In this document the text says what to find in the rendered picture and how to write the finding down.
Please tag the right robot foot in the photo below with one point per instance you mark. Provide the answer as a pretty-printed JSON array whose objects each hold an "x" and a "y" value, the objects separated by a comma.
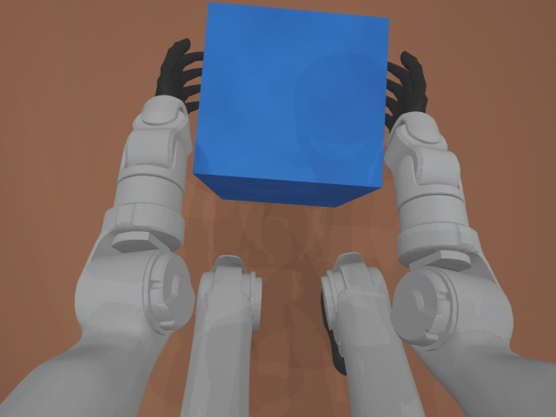
[{"x": 339, "y": 362}]

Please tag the right robot upper arm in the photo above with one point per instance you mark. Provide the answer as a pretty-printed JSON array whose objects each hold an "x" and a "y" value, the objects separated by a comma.
[{"x": 460, "y": 327}]

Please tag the robot right forearm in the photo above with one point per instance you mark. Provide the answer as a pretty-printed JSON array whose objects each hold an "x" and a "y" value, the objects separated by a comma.
[{"x": 434, "y": 229}]

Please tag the carton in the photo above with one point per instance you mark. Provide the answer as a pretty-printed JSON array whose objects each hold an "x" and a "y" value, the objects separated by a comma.
[{"x": 292, "y": 105}]

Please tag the robot left forearm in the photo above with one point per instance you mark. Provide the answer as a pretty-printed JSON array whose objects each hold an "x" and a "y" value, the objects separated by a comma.
[{"x": 147, "y": 211}]

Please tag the right robot hand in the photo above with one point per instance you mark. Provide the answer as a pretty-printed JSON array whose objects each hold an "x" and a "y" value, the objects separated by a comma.
[{"x": 411, "y": 95}]

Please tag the left robot upper arm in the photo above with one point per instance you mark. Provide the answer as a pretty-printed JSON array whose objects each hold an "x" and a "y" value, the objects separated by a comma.
[{"x": 127, "y": 305}]

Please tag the left robot hand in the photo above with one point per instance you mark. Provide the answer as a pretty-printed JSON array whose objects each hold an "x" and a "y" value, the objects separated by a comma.
[{"x": 173, "y": 78}]

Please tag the left robot thigh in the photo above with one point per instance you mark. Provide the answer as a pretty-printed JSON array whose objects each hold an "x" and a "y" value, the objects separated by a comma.
[{"x": 218, "y": 377}]

